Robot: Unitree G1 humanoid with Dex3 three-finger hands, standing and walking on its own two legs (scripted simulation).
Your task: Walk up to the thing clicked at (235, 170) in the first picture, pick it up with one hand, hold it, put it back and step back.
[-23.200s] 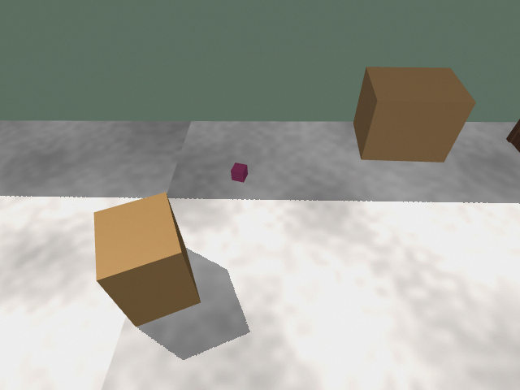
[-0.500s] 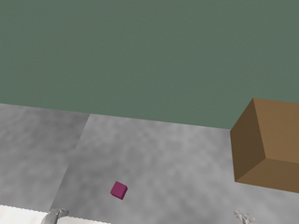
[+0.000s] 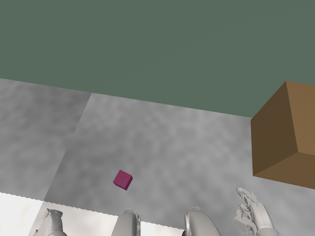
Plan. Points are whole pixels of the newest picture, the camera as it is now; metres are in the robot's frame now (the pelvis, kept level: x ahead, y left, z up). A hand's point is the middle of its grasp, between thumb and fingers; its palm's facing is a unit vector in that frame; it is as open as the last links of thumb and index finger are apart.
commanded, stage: rise first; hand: left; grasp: from above
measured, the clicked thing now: (123, 180) +0.41 +0.19 -0.62
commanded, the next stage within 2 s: none
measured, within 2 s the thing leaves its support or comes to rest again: neither
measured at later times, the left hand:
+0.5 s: hand (95, 197) +0.29 +0.26 -0.37, palm faces -0.13 -0.39 -0.91, open 13.8 cm
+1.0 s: hand (106, 187) +0.34 +0.23 -0.45, palm faces -0.15 -0.43 -0.89, open 13.8 cm
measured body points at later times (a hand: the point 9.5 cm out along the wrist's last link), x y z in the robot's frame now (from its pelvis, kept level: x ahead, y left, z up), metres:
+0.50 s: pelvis -0.08 -0.01 -0.21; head +0.12 +0.01 +0.19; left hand +0.29 +0.28 -0.32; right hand +0.02 -0.28 -0.35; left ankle +0.02 +0.13 -0.62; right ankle +0.02 -0.14 -0.62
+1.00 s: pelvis -0.08 +0.00 -0.30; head +0.14 +0.00 +0.10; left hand +0.34 +0.25 -0.40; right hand -0.08 -0.27 -0.43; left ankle +0.01 +0.13 -0.62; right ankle +0.01 -0.14 -0.62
